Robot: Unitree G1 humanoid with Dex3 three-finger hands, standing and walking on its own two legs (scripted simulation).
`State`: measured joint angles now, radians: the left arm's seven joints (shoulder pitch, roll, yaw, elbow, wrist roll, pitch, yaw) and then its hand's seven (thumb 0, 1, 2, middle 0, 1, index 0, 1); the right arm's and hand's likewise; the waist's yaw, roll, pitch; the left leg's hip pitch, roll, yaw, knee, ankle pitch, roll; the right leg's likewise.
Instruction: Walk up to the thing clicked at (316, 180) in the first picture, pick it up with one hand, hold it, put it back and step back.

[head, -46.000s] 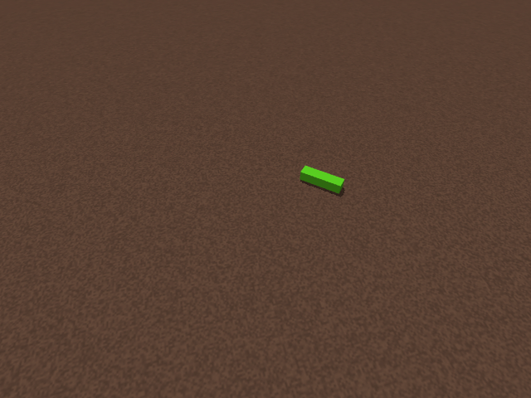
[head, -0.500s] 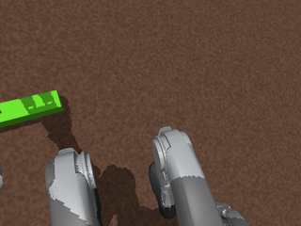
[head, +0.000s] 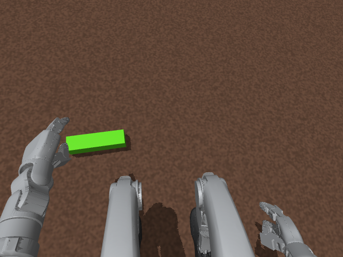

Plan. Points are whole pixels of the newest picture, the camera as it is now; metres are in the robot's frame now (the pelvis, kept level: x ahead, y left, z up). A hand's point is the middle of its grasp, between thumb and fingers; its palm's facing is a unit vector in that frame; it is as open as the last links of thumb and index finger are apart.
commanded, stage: home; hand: left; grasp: from above
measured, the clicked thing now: (97, 141) +0.50 +0.28 -0.45
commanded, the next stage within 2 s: none
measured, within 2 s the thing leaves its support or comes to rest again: neither
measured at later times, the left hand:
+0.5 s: hand (43, 188) +0.26 +0.20 +0.11, palm faces +0.11 -0.96 -0.25, open 7.4 cm
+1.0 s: hand (9, 222) +0.22 +0.19 +0.19, palm faces +0.15 -0.97 -0.19, open 7.4 cm
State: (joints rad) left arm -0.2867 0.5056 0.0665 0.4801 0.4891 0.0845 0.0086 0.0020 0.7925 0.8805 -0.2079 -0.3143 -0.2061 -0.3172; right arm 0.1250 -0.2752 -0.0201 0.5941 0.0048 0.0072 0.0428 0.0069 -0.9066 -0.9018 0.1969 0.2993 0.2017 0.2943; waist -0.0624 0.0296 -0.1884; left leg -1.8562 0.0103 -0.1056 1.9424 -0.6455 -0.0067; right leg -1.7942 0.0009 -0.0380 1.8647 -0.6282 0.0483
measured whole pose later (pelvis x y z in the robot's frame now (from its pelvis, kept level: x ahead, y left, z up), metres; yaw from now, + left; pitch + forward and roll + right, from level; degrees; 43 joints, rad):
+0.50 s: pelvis +0.05 +0.00 +0.18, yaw +4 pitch +18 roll -4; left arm 0.27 0.26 0.07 0.05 -0.03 0.42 0.07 0.01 0.90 0.90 -0.20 -0.30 -0.20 -0.30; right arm 0.23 -0.20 0.05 0.55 0.04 -0.13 -0.13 0.01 -0.90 -0.90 0.20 0.30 0.20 0.29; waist -0.07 0.04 -0.19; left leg -1.06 0.03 -0.09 1.29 -0.55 -0.02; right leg -1.01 0.00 -0.05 1.22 -0.53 0.02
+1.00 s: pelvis +0.08 +0.00 +0.23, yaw +5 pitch +10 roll -3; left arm 0.50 0.22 0.04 -0.13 -0.05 0.47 0.01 0.01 0.91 0.90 -0.20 -0.29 -0.20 -0.30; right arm 0.27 -0.22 0.03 0.52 0.01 -0.25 -0.19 0.01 -0.90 -0.90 0.20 0.30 0.20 0.29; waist -0.03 0.04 -0.17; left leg -0.72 0.02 -0.08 1.02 -0.48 -0.02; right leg -0.66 -0.01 -0.05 0.95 -0.47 0.02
